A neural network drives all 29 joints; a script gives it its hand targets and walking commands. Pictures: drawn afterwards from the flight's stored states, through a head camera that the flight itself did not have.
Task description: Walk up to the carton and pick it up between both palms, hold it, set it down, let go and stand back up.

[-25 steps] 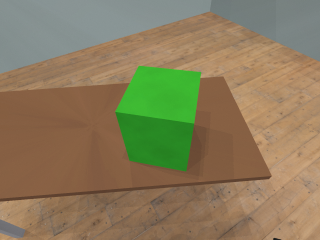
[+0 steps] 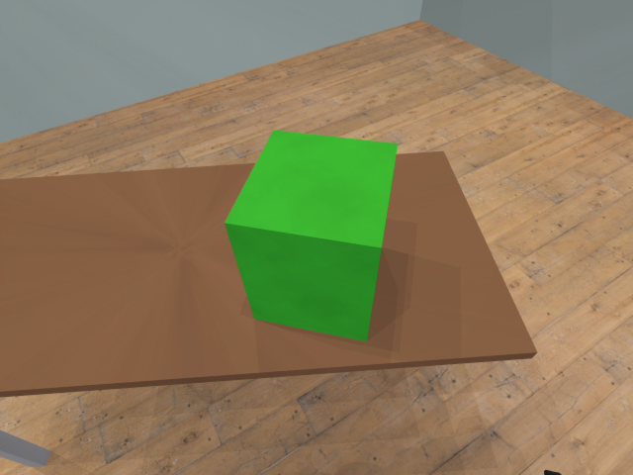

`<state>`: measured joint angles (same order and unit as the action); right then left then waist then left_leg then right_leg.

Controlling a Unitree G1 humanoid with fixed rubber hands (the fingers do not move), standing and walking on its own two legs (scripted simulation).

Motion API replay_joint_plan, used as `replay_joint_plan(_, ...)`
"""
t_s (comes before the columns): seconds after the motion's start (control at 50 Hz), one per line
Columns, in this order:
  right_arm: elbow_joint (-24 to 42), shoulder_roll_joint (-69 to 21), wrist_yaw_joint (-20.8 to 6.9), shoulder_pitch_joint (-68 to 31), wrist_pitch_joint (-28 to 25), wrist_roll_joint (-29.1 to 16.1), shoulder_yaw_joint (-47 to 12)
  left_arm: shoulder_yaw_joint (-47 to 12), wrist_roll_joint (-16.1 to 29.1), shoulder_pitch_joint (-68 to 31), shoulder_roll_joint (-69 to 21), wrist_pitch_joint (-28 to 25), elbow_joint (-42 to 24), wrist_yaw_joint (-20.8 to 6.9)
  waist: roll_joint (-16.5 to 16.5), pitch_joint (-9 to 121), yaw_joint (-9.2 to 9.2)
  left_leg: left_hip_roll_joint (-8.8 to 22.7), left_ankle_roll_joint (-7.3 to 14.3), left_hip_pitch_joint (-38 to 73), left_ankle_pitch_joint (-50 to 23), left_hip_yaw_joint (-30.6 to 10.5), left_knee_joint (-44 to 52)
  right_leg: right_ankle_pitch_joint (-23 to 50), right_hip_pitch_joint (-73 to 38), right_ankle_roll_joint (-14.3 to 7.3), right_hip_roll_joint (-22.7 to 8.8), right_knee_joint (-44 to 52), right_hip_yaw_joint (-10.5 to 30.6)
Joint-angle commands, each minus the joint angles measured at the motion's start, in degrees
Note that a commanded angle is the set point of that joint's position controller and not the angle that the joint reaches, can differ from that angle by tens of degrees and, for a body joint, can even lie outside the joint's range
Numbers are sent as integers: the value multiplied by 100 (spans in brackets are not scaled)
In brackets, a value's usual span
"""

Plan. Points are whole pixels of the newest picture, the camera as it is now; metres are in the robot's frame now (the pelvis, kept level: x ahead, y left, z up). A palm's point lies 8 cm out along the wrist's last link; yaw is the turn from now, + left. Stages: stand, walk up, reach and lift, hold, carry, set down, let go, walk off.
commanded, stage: stand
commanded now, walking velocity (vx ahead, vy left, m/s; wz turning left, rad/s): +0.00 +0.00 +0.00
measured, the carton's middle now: (320, 237) +0.46 +0.02 +0.00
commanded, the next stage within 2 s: none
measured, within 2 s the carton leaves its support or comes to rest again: neither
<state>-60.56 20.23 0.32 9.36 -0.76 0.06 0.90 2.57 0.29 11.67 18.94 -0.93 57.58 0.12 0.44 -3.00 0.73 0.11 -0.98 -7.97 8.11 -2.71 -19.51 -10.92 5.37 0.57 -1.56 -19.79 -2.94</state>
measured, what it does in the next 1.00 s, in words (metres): stands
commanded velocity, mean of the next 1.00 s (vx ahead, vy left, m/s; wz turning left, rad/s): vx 0.00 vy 0.00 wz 0.00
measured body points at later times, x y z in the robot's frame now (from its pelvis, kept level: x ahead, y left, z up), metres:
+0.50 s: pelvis +0.01 +0.00 +0.00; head +0.02 +0.00 +0.45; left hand +0.07 +0.31 -0.13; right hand +0.07 -0.30 -0.13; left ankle +0.03 +0.13 -0.75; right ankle +0.00 -0.12 -0.75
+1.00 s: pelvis +0.02 +0.00 +0.00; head +0.02 +0.00 +0.45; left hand +0.09 +0.30 -0.13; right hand +0.10 -0.30 -0.13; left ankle +0.03 +0.13 -0.75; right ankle +0.00 -0.13 -0.75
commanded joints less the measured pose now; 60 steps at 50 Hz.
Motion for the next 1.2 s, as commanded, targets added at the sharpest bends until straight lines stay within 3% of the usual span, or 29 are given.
replay_joint_plan(0.0, 208, 839, 52, 5, -121, -141, 173, 220, -41, -42, 1062, -155, -272, 42, -308, 129, -62, 620, 148, 3, -430, -436, 241, 67, 204, -193, -594, 393, 559)
replay_joint_plan(0.02, 261, 1128, 84, -124, -151, -18, 215, 279, -60, -48, 1124, -162, -325, 73, 95, 69, -19, 643, 153, -3, -419, -429, 226, 154, 177, -196, -610, 573, 563)
replay_joint_plan(0.06, 339, 1051, 51, -247, -166, -33, 199, 357, -93, -285, 1356, -166, -377, 88, -212, 176, -49, 645, 234, -69, -367, -497, 282, 77, 43, -162, -627, 460, 556)
replay_joint_plan(0.12, 382, 1010, 64, -322, -142, -8, 238, 298, -56, -28, 1188, -170, -293, 88, 237, 144, -34, 612, 195, -180, -598, -464, 171, 98, 20, -176, -675, 420, 583)
replay_joint_plan(0.14, 266, 768, 58, 180, -119, -17, 135, 288, -18, -297, 1134, -182, -231, 115, 132, -57, -237, 682, 94, -182, -576, -387, 285, -160, 151, -176, -763, 443, 666)
replay_joint_plan(0.16, 216, 1064, 76, 38, -66, 3, 217, 228, -20, -56, 1030, -188, -270, 78, 471, 103, -59, 614, 231, -155, -207, -432, 263, -344, 145, -238, -720, 571, 662)
replay_joint_plan(0.2, 325, 756, 49, -383, -67, 34, 115, 283, -21, -287, 1040, -149, -189, 123, -6, 159, -6, 673, 265, -168, -264, -489, 240, -323, 12, -149, -666, 601, 565)
replay_joint_plan(0.22, 300, 891, 65, -81, -87, -36, 167, 240, 25, -374, 1075, -154, -237, 93, -77, 36, -265, 685, 231, -178, -338, -508, 267, -64, 45, -157, -705, 579, 594)
replay_joint_plan(0.24, 254, 989, 58, -11, -109, -22, 215, 351, 72, -51, 1293, -134, -164, 73, -291, 211, -82, 652, 194, -91, -191, -594, 440, -526, 135, -127, -539, 659, 425)
replay_joint_plan(0.28, 245, 1075, 98, 52, -137, -27, 196, 305, -15, 6, 1145, -189, -248, 107, 146, 278, -31, 672, 164, -120, -490, -442, 282, -98, -190, -171, -657, 522, 602)
replay_joint_plan(0.3, 134, 1082, 46, 324, -127, -21, 245, 317, 4, -100, 1245, -168, -155, 128, -68, -12, -175, 628, 201, -293, -348, -514, 438, -95, -145, -180, -667, 426, 470)
replay_joint_plan(0.32, 242, 1216, 79, -123, -159, -7, 251, 328, -4, -58, 1037, -147, -156, 139, 28, 22, 26, 711, 249, -320, -181, -546, 398, -80, -153, -187, -727, 519, 555)
replay_joint_plan(0.38, 333, 1166, 35, -56, -101, -22, 281, 268, -20, -19, 1209, -148, -234, 91, -376, 57, -8, 658, 221, -286, -477, -608, 281, -79, -79, -129, -586, 456, 442)
replay_joint_plan(0.46, 273, 1036, 79, 12, -144, -65, 239, 276, 10, -35, 1119, -87, -163, 106, 282, 227, -41, 611, 175, -80, -794, -450, 235, 214, -191, -130, -604, 349, 459)
replay_joint_plan(0.48, 187, 1041, 120, -4, -138, 16, 205, 276, 21, -253, 1128, -128, -201, 104, -212, 91, -108, 715, 239, -149, -769, -568, 301, 320, -98, -170, -703, 432, 496)
replay_joint_plan(0.5, 213, 1229, 129, 8, -199, -22, 255, 310, -29, -472, 1119, -98, -240, 118, 101, 246, -203, 687, 206, -10, -825, -578, 240, 446, -160, -137, -649, 382, 477)
replay_joint_plan(0.54, 127, 1250, 117, 205, -228, -35, 286, 260, 6, -360, 1090, -110, -65, 29, -144, 276, -177, 749, 214, 139, -1064, -517, 166, 237, -49, -152, -654, 481, 429)
replay_joint_plan(0.56, 210, 1105, 72, 68, -164, -31, 292, 204, -25, -288, 972, -95, -81, 91, 286, 159, -104, 764, 139, 199, -1001, -549, 214, 300, 75, -208, -707, 434, 513)
replay_joint_plan(0.64, 177, 1101, 116, -85, -106, -17, 232, 242, 61, -117, 1064, -101, -25, 136, -391, -2, 12, 660, 189, -290, -146, -684, 544, -219, -197, -42, -614, 540, 437)
replay_joint_plan(0.7, 241, 1167, 46, -395, -147, 33, 238, 233, 12, -43, 1016, -102, -11, 133, -13, 299, 145, 657, 179, -203, -461, -595, 421, -110, -351, -152, -651, 520, 338)
replay_joint_plan(0.74, 192, 1005, 77, -93, -236, -29, 280, 300, 17, -301, 1209, -115, -141, 154, 228, 435, -131, 651, 147, 220, -968, -429, 279, 396, -175, -170, -743, 415, 570)
replay_joint_plan(0.84, 186, 1194, 103, -65, -99, -42, 317, 200, 21, -347, 1214, -147, -107, 133, -372, 311, -86, 699, 192, 293, -1086, -630, 225, 612, 59, -160, -669, 413, 342)
replay_joint_plan(0.86, 66, 1358, 140, 216, -152, -53, 350, 262, 34, -186, 1149, -120, -48, 134, 53, 327, -242, 720, 293, 241, -781, -475, 115, 750, -139, -124, -762, 632, 520)
replay_joint_plan(0.94, 194, 961, 87, -257, -155, -70, 182, 250, 47, 38, 1151, -171, -13, 113, -260, 330, 66, 702, 204, 70, -1183, -561, 197, 694, -321, -130, -696, 520, 469)
replay_joint_plan(1.0, 122, 972, 125, -72, -205, -41, 216, 271, -9, -516, 1207, -146, -69, 112, -146, 449, -184, 685, 174, 359, -1024, -446, 269, 397, -70, -109, -707, 503, 474)
replay_joint_plan(1.04, 175, 1050, 121, -298, -214, -25, 207, 351, 50, -182, 1316, -94, 34, 174, 329, 146, 57, 695, 161, -3, -1197, -428, 258, 716, -356, -94, -756, 505, 551)
replay_joint_plan(1.08, 137, 965, 150, -88, -163, -43, 205, 321, 25, -432, 1224, -109, -11, 134, 39, 333, -189, 663, 211, 135, -1015, -546, 230, 581, -86, -179, -742, 533, 553)
replay_joint_plan(1.12, 97, 1129, 102, -202, -122, -30, 219, 243, -14, -362, 1091, -109, -100, 157, -315, 246, -32, 727, 274, 92, -778, -545, 333, 447, -138, -170, -725, 444, 457)
replay_joint_plan(1.18, 88, 1078, 176, -90, -160, -54, 183, 298, 10, -261, 1186, -98, -12, 119, 75, 361, -63, 743, 217, 268, -1067, -472, 275, 495, -246, -124, -760, 600, 470)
